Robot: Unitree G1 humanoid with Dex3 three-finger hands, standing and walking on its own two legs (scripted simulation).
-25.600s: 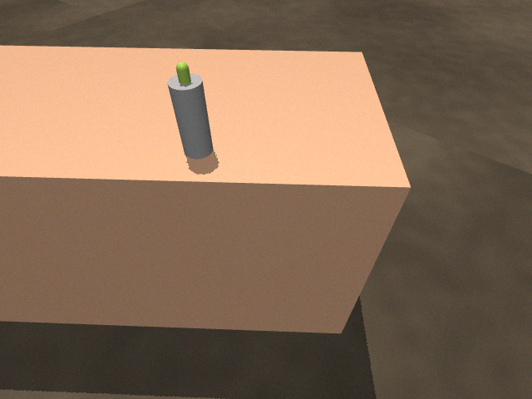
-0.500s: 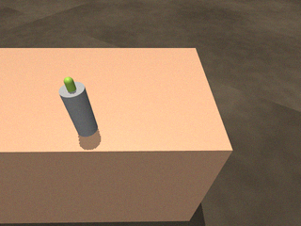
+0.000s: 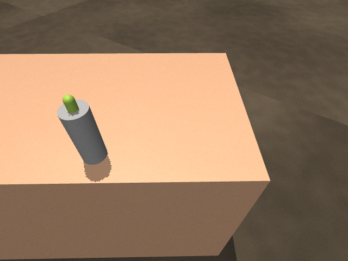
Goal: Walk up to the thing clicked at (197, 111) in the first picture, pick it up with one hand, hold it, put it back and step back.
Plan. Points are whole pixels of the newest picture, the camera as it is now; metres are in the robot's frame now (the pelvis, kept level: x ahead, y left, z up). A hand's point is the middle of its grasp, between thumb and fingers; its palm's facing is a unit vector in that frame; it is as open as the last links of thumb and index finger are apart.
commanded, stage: home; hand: left
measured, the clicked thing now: (83, 129) +0.38 +0.22 +0.12
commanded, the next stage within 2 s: stand in 0.12 s
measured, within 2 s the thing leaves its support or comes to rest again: neither
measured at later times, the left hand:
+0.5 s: hand out of the picture +0.07 +0.25 -0.16, palm faces -0.04 -0.93 -0.36, open 13.5 cm
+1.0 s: hand out of the picture +0.05 +0.25 -0.16, palm faces -0.04 -0.94 -0.35, open 7.4 cm
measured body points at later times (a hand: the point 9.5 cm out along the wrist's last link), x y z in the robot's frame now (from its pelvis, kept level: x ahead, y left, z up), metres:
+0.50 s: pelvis +0.00 +0.00 +0.00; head +0.01 +0.00 +0.45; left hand +0.07 +0.30 -0.13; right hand +0.08 -0.30 -0.13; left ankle +0.03 +0.12 -0.75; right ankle -0.05 -0.14 -0.75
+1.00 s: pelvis +0.00 +0.00 +0.00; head +0.00 +0.00 +0.45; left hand +0.05 +0.30 -0.13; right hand +0.06 -0.31 -0.13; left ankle +0.03 +0.12 -0.75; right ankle -0.05 -0.14 -0.75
